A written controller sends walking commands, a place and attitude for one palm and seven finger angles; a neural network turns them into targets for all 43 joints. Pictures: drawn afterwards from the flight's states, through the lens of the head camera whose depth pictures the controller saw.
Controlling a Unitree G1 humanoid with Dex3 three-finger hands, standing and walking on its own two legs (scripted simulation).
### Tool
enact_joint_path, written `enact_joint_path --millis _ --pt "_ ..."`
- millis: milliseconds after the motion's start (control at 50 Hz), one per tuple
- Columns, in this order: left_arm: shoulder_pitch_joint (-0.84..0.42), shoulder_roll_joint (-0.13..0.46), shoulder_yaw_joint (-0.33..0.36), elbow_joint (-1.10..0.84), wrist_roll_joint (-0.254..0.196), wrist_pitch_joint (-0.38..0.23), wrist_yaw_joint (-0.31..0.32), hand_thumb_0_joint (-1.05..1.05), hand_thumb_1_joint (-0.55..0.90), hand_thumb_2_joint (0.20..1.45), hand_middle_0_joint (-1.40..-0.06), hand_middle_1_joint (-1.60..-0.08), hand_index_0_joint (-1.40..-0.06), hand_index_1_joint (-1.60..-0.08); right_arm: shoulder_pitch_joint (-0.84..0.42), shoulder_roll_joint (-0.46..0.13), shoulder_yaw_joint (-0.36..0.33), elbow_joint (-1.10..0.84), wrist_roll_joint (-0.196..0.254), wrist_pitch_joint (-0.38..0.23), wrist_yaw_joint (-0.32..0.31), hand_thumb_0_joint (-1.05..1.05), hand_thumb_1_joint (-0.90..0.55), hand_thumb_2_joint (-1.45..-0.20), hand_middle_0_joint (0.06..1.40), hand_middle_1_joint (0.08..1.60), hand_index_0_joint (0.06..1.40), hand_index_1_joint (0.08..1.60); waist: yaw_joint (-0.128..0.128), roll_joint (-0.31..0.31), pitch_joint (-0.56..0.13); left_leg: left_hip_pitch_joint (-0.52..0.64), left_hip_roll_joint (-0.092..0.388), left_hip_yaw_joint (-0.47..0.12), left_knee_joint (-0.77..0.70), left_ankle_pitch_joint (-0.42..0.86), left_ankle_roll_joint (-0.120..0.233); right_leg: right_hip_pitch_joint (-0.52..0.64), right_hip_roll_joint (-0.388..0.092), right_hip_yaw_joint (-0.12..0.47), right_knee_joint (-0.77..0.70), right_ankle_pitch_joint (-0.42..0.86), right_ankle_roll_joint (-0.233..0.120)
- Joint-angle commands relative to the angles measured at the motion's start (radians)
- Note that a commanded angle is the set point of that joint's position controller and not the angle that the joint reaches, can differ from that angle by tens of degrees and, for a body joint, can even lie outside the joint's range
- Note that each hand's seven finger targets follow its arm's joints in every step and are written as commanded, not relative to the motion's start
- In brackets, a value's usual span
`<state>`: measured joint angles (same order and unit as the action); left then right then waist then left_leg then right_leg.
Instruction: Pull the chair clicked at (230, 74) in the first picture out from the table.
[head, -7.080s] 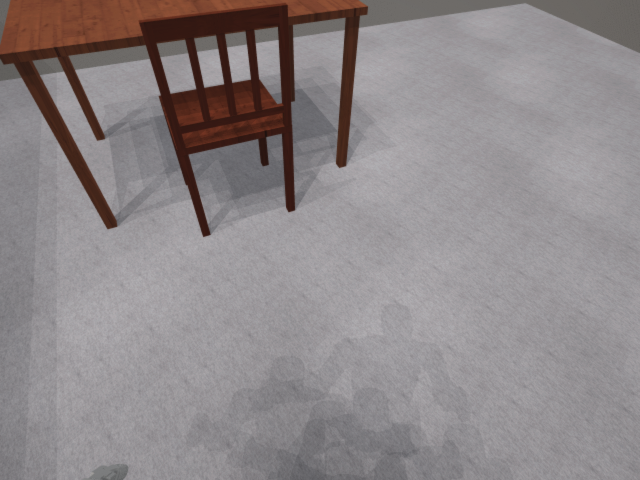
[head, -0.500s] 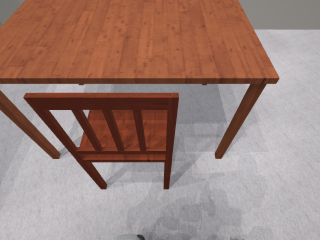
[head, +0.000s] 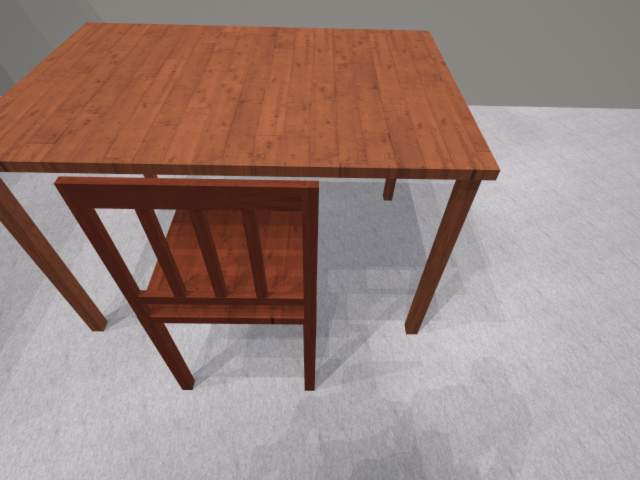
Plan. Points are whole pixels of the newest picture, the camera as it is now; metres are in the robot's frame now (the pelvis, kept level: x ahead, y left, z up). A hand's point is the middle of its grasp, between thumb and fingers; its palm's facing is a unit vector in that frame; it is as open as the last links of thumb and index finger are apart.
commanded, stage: come to a stop and stand still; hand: left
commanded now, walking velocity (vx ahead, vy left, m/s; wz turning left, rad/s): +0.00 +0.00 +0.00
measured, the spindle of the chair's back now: (210, 256) +0.52 +0.25 -0.11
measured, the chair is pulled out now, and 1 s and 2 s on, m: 0.00 0.00 0.00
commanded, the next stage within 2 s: look again from close up in 0.50 s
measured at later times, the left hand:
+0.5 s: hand out of the picture -0.07 +0.16 -0.18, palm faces +0.08 -0.98 -0.15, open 7.4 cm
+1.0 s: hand out of the picture +0.00 +0.24 -0.18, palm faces +0.06 -0.98 -0.20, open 7.3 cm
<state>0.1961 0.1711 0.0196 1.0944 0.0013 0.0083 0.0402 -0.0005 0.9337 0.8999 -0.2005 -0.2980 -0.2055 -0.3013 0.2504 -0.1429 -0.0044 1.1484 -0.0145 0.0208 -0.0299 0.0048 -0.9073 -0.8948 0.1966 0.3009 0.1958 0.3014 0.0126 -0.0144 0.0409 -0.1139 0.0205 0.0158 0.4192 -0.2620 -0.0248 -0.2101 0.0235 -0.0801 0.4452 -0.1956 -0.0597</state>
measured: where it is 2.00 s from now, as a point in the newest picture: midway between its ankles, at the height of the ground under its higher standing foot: outside the picture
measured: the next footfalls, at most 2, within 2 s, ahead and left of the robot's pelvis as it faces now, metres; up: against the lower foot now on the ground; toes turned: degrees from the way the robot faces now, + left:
none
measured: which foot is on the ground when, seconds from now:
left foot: down 0.00-1.00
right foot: down 0.00-1.00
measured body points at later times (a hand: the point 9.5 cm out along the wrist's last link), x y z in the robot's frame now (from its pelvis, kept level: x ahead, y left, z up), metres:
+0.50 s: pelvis -0.03 +0.01 +0.00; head -0.02 +0.01 +0.45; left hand -0.07 +0.21 -0.16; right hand -0.09 -0.20 -0.16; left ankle -0.02 +0.13 -0.74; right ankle +0.03 -0.08 -0.74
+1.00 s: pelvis -0.01 +0.06 +0.00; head -0.03 +0.06 +0.45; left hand +0.00 +0.29 -0.16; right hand -0.01 -0.15 -0.16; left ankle -0.02 +0.14 -0.74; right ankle +0.03 -0.07 -0.74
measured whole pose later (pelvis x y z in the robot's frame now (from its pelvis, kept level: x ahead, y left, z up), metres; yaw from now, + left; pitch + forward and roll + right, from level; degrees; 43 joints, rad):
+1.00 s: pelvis -0.01 +0.06 +0.00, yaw +1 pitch -2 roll +0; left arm 0.31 0.15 0.00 1.07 0.01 -0.02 0.04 0.00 0.91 0.90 -0.20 -0.30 -0.20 -0.30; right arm 0.34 -0.14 0.02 1.07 -0.02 -0.03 -0.02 0.02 -0.92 -0.89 0.20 0.30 0.20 0.30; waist 0.00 0.00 -0.02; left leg -0.16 -0.06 0.04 0.47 -0.27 0.07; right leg -0.24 -0.05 -0.04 0.47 -0.19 0.02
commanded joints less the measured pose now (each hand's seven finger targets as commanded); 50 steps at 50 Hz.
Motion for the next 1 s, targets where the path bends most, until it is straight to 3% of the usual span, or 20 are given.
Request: enact_joint_path --millis 0,120,280,380,560,580,600,620,640,660,680,720,760,800,840,980 --pt "0.076 0.1 0.012 -0.003 0.004 -0.008 -0.007 0.0 0.9 0.9 -0.2 -0.3 -0.2 -0.3 0.023 -0.087 -0.013 -0.035 0.0 -0.016 -0.005 0.0 -0.9 -0.9 0.2 0.3 0.2 0.3 0.02 0.077 0.055 -0.145 0.087 -0.092 -0.17 -0.084 0.044 0.073 -0.115 0.147 -0.153 -0.077 0.033" --pt "0.101 0.089 0.017 0.001 0.011 -0.003 -0.007 0.0 0.9 0.9 -0.2 -0.3 -0.2 -0.3 0.123 -0.07 -0.019 -0.028 -0.007 0.001 -0.002 0.0 -0.9 -0.9 0.2 0.3 0.2 0.3 -0.006 -0.033 0.118 -0.15 0.043 -0.061 -0.129 -0.166 0.048 -0.074 -0.122 0.193 -0.241 -0.338 0.043" --pt "0.157 0.058 0.02 0.01 0.008 -0.014 -0.006 0.0 0.9 0.9 -0.2 -0.3 -0.2 -0.3 0.187 -0.044 -0.016 -0.023 -0.004 -0.012 -0.006 0.0 -0.9 -0.9 0.2 0.3 0.2 0.3 -0.013 -0.017 0.044 -0.139 0.038 -0.065 -0.104 -0.12 0.054 -0.062 -0.125 0.201 -0.22 -0.29 0.036" --pt "0.185 0.045 0.019 0.021 0.01 -0.014 -0.005 0.0 0.9 0.9 -0.2 -0.3 -0.2 -0.3 0.212 -0.03 -0.013 -0.02 -0.004 -0.012 -0.007 0.0 -0.9 -0.9 0.2 0.3 0.2 0.3 -0.011 -0.006 0.076 -0.174 0.037 -0.073 -0.103 -0.143 0.057 -0.09 -0.123 0.201 -0.213 -0.312 0.034" --pt "0.211 0.019 0.016 0.031 0.012 -0.018 -0.004 0.0 0.9 0.9 -0.2 -0.3 -0.2 -0.3 0.225 -0.022 -0.012 -0.026 -0.003 -0.025 -0.012 0.0 -0.9 -0.9 0.2 0.3 0.2 0.3 -0.004 0.032 0.075 -0.206 0.052 -0.095 -0.126 -0.144 0.061 -0.065 -0.115 0.178 -0.16 -0.21 0.031" --pt "0.278 0.06 -0.001 0.034 0.025 -0.043 0.035 0.0 0.9 0.9 -0.2 -0.3 -0.2 -0.3 0.054 -0.075 -0.013 -0.093 -0.004 -0.042 0.007 0.0 -0.9 -0.9 0.2 0.3 0.2 0.3 0.051 0.036 0.101 -0.244 0.051 0.026 0.106 -0.08 0.008 -0.033 -0.161 0.195 -0.142 0.024 0.063" --pt "0.273 0.099 -0.006 0.046 0.021 -0.061 0.023 0.0 0.9 0.9 -0.2 -0.3 -0.2 -0.3 0.068 -0.042 -0.001 -0.117 0.011 -0.036 0.013 0.0 -0.9 -0.9 0.2 0.3 0.2 0.3 0.003 -0.073 0.038 -0.185 0.021 -0.002 0.154 -0.076 0.005 -0.04 -0.24 0.271 -0.191 0.082 0.024" --pt "0.224 0.09 0.004 0.003 0.021 -0.06 0.02 0.0 0.9 0.9 -0.2 -0.3 -0.2 -0.3 0.201 -0.008 -0.004 -0.109 0.0 -0.036 0.006 0.0 -0.9 -0.9 0.2 0.3 0.2 0.3 -0.045 -0.056 -0.084 -0.135 0.0 -0.016 0.151 -0.118 0.019 0.015 -0.268 0.296 -0.17 -0.034 -0.021" --pt "0.184 0.091 0.008 -0.021 0.018 -0.057 0.018 0.0 0.9 0.9 -0.2 -0.3 -0.2 -0.3 0.22 -0.009 -0.002 -0.098 -0.001 -0.038 0.006 0.0 -0.9 -0.9 0.2 0.3 0.2 0.3 -0.05 -0.059 -0.119 -0.117 -0.002 -0.006 0.13 -0.072 0.025 0.015 -0.248 0.256 -0.159 -0.068 -0.048" --pt "0.165 0.085 0.009 -0.027 0.015 -0.057 0.016 0.0 0.9 0.9 -0.2 -0.3 -0.2 -0.3 0.213 -0.017 0.0 -0.088 -0.001 -0.04 0.009 0.0 -0.9 -0.9 0.2 0.3 0.2 0.3 -0.051 -0.063 -0.112 -0.095 0.003 -0.002 0.101 -0.03 0.028 -0.017 -0.23 0.228 -0.158 -0.116 -0.047" --pt "0.154 0.076 0.009 -0.034 0.012 -0.054 0.014 0.0 0.9 0.9 -0.2 -0.3 -0.2 -0.3 0.216 -0.022 -0.001 -0.089 -0.001 -0.042 0.009 0.0 -0.9 -0.9 0.2 0.3 0.2 0.3 -0.057 -0.046 -0.082 -0.078 0.007 -0.017 0.076 -0.002 0.031 -0.071 -0.209 0.211 -0.148 -0.171 -0.039" --pt "0.14 0.055 0.004 -0.042 0.011 -0.04 0.009 0.0 0.9 0.9 -0.2 -0.3 -0.2 -0.3 0.205 -0.034 0.0 -0.096 -0.005 -0.043 0.01 0.0 -0.9 -0.9 0.2 0.3 0.2 0.3 -0.049 0.037 0.038 -0.149 0.033 -0.057 0.018 -0.005 0.041 -0.136 -0.162 0.162 -0.101 -0.208 -0.014" --pt "0.172 0.038 -0.002 -0.041 0.012 -0.037 0.004 0.0 0.9 0.9 -0.2 -0.3 -0.2 -0.3 0.177 -0.051 0.0 -0.113 -0.006 -0.049 0.007 0.0 -0.9 -0.9 0.2 0.3 0.2 0.3 -0.025 0.074 0.088 -0.257 0.062 -0.119 -0.064 -0.05 0.059 -0.078 -0.12 0.135 -0.052 -0.133 0.006" --pt "0.188 0.037 -0.005 -0.039 0.014 -0.035 0.001 0.0 0.9 0.9 -0.2 -0.3 -0.2 -0.3 0.161 -0.067 0.0 -0.126 -0.005 -0.055 0.005 0.0 -0.9 -0.9 0.2 0.3 0.2 0.3 -0.011 0.074 0.097 -0.312 0.079 -0.148 -0.113 -0.084 0.066 -0.012 -0.108 0.109 -0.016 -0.048 0.013" --pt "0.193 0.029 -0.01 -0.039 0.012 -0.036 0.0 0.0 0.9 0.9 -0.2 -0.3 -0.2 -0.3 0.152 -0.082 0.002 -0.127 -0.002 -0.063 0.003 0.0 -0.9 -0.9 0.2 0.3 0.2 0.3 -0.004 0.029 0.082 -0.311 0.085 -0.156 -0.129 -0.037 0.07 0.04 -0.111 0.098 -0.006 0.027 0.023" --pt "0.183 0.043 -0.012 -0.048 0.008 -0.033 0.0 0.0 0.9 0.9 -0.2 -0.3 -0.2 -0.3 0.148 -0.106 0.006 -0.115 -0.001 -0.07 0.0 0.0 -0.9 -0.9 0.2 0.3 0.2 0.3 -0.009 0.02 0.047 -0.213 0.077 -0.134 -0.128 0.106 0.066 0.055 -0.129 0.09 -0.013 0.084 0.035"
